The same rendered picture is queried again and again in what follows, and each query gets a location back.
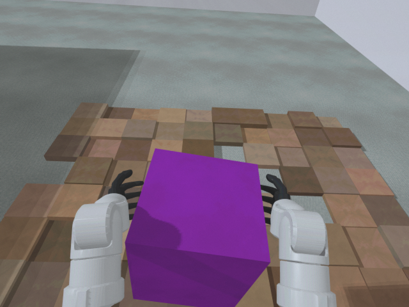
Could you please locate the left robot forearm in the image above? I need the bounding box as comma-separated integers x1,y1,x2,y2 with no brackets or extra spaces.
62,193,130,307

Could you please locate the right robot hand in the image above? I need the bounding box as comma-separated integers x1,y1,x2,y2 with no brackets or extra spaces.
260,174,290,224

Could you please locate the right robot forearm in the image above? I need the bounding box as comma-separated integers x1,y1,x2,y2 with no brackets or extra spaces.
270,199,337,307

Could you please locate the carton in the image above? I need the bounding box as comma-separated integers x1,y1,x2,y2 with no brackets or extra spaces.
125,148,270,307

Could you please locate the left robot hand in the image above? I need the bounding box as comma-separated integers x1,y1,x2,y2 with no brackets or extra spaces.
108,169,144,220

